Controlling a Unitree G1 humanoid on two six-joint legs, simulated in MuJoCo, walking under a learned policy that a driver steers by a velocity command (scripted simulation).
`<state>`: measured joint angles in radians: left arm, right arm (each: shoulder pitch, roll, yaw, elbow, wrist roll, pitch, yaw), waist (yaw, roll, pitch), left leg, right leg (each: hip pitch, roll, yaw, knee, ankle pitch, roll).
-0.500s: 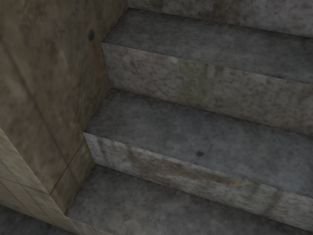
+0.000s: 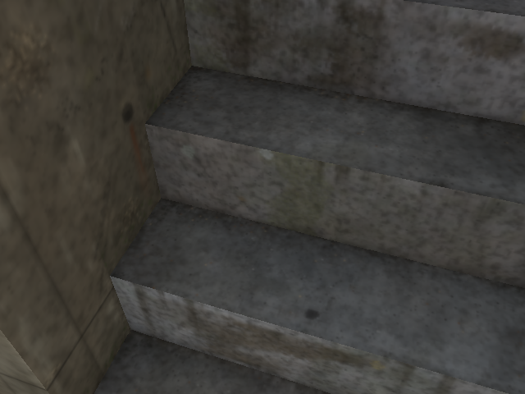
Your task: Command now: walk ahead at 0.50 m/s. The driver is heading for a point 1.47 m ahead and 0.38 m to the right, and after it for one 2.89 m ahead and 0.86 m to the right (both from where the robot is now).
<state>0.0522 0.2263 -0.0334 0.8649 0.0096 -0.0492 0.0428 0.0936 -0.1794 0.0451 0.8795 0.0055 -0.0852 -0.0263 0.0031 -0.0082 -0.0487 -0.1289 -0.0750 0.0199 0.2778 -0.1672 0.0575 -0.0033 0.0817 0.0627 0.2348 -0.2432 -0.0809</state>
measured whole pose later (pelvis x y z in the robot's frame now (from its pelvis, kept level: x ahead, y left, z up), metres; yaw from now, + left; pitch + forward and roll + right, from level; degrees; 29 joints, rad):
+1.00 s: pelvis -0.16 -0.05 -0.01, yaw +2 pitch +0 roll +0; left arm 0.17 0.21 0.00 0.93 0.01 -0.06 0.02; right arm 0.16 -0.28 -0.04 0.95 0.00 0.05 -0.04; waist 0.01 0.02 0.02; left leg -0.15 0.01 -0.08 0.45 -0.32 -0.01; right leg -0.28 0.01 0.00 0.46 -0.18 0.00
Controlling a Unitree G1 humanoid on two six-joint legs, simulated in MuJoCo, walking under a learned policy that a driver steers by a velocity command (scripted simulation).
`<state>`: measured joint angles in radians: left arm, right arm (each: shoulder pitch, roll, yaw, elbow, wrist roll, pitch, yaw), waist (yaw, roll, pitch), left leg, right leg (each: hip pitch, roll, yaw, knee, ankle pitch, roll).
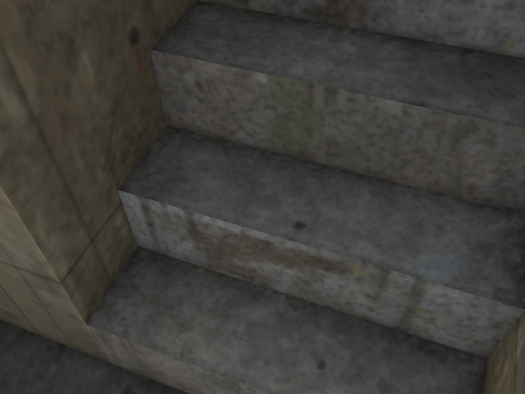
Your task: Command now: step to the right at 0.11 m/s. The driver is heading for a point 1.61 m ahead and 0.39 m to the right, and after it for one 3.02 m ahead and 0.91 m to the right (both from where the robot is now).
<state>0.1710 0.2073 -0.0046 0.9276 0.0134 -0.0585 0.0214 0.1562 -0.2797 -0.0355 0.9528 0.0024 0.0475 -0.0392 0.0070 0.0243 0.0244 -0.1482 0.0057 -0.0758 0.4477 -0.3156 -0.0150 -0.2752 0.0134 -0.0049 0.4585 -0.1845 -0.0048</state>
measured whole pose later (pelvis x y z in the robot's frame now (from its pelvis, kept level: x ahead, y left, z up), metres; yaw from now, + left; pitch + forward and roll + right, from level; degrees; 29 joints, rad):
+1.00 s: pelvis -0.08 -0.02 +0.00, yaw +0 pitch -1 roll +0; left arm 0.25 0.28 0.02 0.98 0.02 -0.04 0.05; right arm 0.16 -0.26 -0.01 0.94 -0.02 0.02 -0.02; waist -0.01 0.01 0.04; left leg -0.16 -0.02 -0.02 0.45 -0.27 0.01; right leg -0.25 -0.01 0.04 0.46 -0.18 0.02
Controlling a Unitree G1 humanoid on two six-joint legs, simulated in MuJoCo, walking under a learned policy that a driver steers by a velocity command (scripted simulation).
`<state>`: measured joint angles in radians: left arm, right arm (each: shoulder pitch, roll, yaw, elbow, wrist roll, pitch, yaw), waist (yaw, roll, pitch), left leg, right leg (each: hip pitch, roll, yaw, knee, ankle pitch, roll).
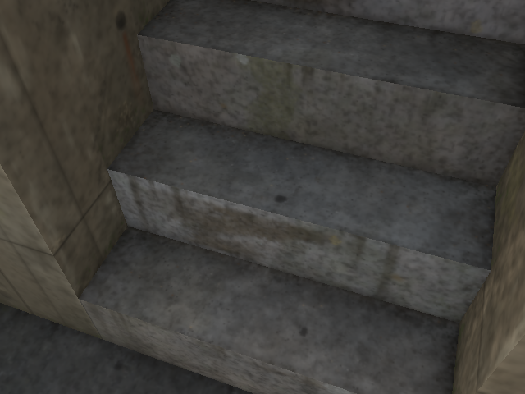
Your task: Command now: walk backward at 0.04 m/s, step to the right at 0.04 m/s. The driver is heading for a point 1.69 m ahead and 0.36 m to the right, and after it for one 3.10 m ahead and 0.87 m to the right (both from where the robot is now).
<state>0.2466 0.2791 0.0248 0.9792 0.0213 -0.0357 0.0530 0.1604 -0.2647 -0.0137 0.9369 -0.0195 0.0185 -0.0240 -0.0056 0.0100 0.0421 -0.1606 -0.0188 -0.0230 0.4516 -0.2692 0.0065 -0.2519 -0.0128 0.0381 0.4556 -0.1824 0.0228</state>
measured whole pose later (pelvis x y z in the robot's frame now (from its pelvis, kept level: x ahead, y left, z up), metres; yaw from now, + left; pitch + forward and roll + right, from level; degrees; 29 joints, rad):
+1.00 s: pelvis +0.05 +0.06 +0.01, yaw +0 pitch -1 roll +0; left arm 0.23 0.22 0.01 0.99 0.03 -0.01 0.03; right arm 0.28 -0.17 0.02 0.94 -0.01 -0.02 -0.04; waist -0.01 -0.04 0.03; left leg -0.14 -0.01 0.01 0.36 -0.21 0.03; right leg -0.32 -0.02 0.00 0.65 -0.34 0.03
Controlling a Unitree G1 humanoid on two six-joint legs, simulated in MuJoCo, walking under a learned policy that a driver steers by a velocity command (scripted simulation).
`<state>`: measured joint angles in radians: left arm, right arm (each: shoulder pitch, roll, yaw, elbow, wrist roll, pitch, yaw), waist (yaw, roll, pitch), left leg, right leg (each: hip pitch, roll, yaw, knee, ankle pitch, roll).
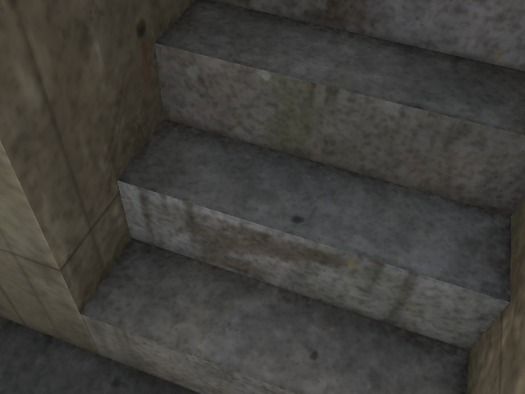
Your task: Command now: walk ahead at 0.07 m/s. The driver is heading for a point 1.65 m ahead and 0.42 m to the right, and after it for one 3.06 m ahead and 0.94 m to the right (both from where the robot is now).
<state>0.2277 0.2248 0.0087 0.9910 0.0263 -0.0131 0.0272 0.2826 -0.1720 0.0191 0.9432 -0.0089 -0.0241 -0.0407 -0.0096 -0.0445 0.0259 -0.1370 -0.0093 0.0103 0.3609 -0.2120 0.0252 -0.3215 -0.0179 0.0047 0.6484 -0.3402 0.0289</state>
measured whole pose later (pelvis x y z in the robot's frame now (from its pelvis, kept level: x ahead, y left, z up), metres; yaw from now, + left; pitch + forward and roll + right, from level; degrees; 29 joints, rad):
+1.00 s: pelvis +0.03 +0.01 +0.00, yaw +0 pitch +0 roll +0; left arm 0.11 0.28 -0.01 1.02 0.03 -0.03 0.02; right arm 0.18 -0.29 0.01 0.98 -0.01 0.00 -0.06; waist 0.00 -0.01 0.00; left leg -0.12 -0.04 0.01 0.37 -0.26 0.04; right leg -0.20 -0.02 0.00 0.40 -0.20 0.02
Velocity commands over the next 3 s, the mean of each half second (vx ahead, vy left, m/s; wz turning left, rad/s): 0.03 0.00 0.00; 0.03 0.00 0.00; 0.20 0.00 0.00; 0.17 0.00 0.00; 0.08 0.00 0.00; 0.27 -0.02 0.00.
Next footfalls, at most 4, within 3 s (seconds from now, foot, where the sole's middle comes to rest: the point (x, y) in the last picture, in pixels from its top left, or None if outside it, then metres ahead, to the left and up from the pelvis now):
0.06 right None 0.08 -0.11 -0.78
1.44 left None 0.15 0.12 -0.78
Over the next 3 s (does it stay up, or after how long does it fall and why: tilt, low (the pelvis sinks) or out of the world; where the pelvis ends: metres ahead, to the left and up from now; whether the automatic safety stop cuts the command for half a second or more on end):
stays up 0.14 0.01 0.00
